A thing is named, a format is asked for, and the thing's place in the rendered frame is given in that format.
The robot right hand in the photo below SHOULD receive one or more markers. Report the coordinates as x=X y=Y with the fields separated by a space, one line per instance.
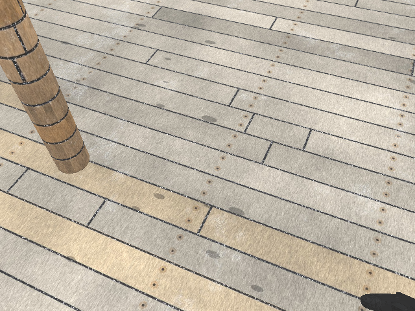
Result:
x=388 y=302

